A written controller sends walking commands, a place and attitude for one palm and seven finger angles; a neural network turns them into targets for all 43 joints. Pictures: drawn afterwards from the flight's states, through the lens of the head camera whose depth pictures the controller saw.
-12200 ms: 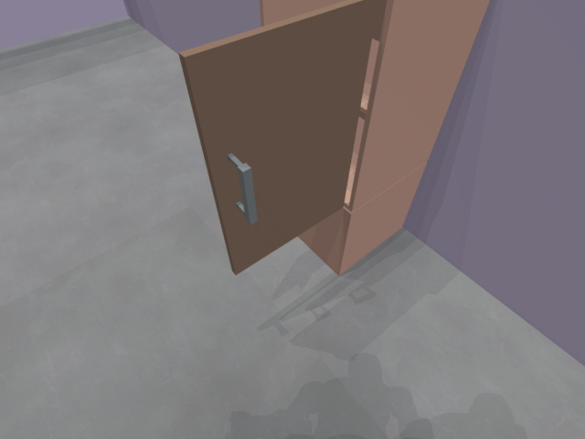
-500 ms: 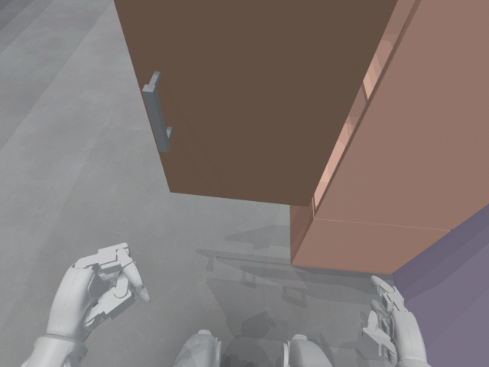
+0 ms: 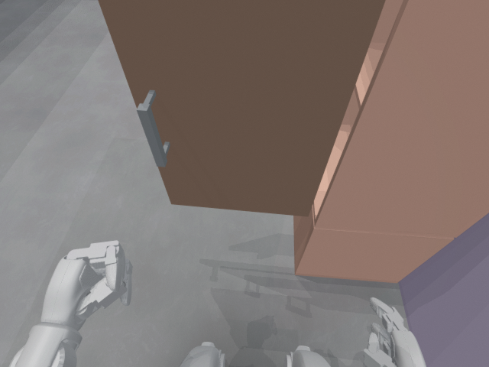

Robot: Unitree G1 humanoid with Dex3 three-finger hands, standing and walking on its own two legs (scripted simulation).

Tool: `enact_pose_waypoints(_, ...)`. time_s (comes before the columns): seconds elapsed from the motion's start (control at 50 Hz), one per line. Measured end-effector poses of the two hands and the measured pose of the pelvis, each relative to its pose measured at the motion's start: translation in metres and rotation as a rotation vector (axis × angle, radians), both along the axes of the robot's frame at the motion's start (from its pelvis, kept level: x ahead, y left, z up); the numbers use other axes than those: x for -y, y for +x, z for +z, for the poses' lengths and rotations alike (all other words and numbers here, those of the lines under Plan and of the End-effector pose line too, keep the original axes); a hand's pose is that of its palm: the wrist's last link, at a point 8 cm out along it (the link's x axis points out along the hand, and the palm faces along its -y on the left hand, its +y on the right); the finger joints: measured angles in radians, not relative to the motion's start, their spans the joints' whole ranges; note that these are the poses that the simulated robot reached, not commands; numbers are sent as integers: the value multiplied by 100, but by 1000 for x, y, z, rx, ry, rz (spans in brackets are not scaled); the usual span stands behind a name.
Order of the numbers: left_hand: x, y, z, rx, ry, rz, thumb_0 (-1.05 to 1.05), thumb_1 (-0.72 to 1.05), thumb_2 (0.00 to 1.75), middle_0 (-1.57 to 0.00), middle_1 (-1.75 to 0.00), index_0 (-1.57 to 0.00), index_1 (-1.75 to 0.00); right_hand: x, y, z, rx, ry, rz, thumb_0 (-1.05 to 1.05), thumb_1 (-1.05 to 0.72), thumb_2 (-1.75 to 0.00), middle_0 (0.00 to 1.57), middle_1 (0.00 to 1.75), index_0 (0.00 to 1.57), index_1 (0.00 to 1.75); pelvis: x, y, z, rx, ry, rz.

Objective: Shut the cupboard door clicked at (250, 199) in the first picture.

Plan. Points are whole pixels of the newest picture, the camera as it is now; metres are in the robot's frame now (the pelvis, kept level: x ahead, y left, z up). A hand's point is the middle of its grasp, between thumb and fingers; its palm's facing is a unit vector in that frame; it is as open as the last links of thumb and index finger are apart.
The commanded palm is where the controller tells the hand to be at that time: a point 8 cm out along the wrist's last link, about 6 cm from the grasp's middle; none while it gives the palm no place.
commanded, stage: raise the hand and make a fist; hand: left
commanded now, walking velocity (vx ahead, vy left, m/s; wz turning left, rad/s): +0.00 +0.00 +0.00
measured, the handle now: (156, 131) +0.53 +0.21 +0.06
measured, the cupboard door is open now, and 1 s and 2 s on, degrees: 89 89 89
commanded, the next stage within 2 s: bring the fist close to the handle in 0.26 s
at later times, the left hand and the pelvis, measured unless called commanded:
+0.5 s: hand (128, 280) +0.23 +0.18 +0.06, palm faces -0.04 -1.00 -0.07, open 3.1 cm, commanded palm +0.23 +0.23 +0.06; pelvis -0.01 -0.01 +0.00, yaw +0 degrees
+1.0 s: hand (151, 217) +0.34 +0.18 +0.05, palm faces -0.07 -1.00 -0.05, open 3.1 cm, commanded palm +0.33 +0.23 +0.06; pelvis +0.00 +0.00 +0.01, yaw -1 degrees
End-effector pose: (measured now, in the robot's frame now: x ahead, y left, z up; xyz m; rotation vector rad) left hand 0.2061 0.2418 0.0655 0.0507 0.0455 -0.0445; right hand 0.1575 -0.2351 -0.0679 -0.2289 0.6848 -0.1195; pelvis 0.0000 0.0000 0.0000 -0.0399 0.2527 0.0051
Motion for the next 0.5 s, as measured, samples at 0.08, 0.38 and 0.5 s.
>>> enact_pose_waypoints(0.08,12,-2,-14,-73,-14,-49,2,90,90,-130,-150,-130,-150,7,-2,3,8,-12,-15,2,-91,-90,20,30,20,30,2,-1,0,0,7,-8)
enact_pose_waypoints(0.38,14,-10,-12,-52,-7,-37,2,90,90,-130,-150,-130,-150,3,6,3,35,9,1,2,-91,-90,20,30,20,30,5,-5,-1,6,9,-5)
enact_pose_waypoints(0.5,6,7,-2,66,14,0,2,89,90,-130,-150,-130,-150,1,5,-2,31,-11,18,2,-91,-90,20,30,20,30,6,-9,-5,1,4,1)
